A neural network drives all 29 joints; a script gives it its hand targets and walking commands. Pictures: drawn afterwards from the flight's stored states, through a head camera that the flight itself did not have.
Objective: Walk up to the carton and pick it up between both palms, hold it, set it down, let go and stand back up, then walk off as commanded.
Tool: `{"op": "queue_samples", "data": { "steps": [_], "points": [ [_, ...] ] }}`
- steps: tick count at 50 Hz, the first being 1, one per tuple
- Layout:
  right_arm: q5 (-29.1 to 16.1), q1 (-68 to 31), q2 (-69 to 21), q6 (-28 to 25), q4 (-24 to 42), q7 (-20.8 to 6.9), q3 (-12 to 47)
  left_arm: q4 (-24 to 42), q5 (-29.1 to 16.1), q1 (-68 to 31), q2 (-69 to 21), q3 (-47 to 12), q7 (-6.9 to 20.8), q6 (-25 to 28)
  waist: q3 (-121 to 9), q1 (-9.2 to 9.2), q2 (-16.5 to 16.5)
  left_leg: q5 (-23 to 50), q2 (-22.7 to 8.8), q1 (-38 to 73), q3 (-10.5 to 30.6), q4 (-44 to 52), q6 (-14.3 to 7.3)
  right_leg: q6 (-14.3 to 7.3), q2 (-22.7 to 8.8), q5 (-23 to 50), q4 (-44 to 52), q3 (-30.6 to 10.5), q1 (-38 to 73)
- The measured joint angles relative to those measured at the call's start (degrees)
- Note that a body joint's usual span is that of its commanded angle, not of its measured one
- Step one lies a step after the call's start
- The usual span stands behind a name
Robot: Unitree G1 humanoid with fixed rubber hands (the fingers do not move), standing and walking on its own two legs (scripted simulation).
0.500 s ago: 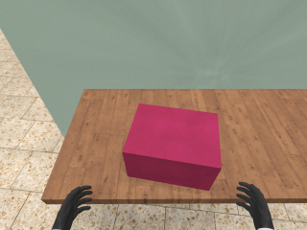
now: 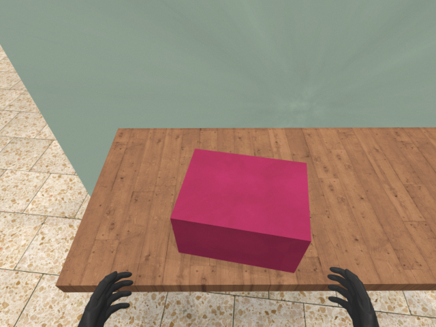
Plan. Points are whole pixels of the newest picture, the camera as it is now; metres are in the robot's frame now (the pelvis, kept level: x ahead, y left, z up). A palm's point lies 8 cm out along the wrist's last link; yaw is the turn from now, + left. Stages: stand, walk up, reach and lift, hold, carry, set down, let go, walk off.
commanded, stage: set down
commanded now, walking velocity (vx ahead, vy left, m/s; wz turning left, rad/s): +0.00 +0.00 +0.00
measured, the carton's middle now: (242, 207) +0.41 -0.01 -0.07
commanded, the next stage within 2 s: let go in 0.76 s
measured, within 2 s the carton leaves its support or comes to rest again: neither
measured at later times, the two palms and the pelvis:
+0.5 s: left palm (103, 324) +0.15 +0.24 -0.07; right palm (360, 322) +0.17 -0.22 -0.06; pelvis +0.00 +0.00 +0.00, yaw +0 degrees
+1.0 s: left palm (120, 319) +0.16 +0.22 -0.08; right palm (371, 322) +0.17 -0.24 -0.07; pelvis +0.01 -0.01 +0.00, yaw +1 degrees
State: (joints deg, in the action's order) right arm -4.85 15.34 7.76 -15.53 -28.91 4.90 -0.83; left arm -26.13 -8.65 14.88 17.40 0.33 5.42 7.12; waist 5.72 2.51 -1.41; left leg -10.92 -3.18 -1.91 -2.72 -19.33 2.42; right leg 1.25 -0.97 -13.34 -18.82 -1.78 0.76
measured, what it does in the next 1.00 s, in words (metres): stands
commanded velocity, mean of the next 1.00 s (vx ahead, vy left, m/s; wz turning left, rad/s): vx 0.00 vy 0.00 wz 0.00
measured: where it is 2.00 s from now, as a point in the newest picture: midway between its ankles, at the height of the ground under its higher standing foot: outside the picture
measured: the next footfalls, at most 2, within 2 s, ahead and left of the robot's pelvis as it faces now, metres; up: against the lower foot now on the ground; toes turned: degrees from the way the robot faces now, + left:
none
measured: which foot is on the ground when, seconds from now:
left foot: down 0.00-1.00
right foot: down 0.00-1.00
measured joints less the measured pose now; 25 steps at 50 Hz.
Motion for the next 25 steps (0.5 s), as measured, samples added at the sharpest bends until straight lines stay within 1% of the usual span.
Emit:
{"op": "queue_samples", "data": {
  "steps": [9,16,25],
  "points": [
    [0.67,-2.37,-0.23,2.76,-3.88,-0.94,-0.08,-0.33,2.33,-0.45,-1.22,-0.17,-0.97,-4.07,-1.3,0.55,-0.24,0.07,0.12,0.3,-0.33,0.09,-0.07,0.05,-0.13,0.11,-0.06,-0.33,0.12],
    [1.96,-2.1,-0.29,4.08,-4.51,-1.48,-0.7,-0.74,3.07,-0.49,-1.81,-0.3,-1.51,-6.35,-1.36,0.42,0.08,-0.09,0.23,0.34,-0.04,-0.3,-0.12,0.07,-0.22,-0.2,-0.54,-0.05,0.24],
    [3.11,-4.26,0.28,5.31,-6.36,-2.28,-1.32,-1.84,3.97,-2.82,-2.3,-0.44,-2.45,-8.85,-0.65,0.15,-0.15,-0.01,-0.06,-0.81,0.1,-0.65,0.18,-0.26,0.08,-0.46,-1.49,0.04,-1.18]
  ]
}}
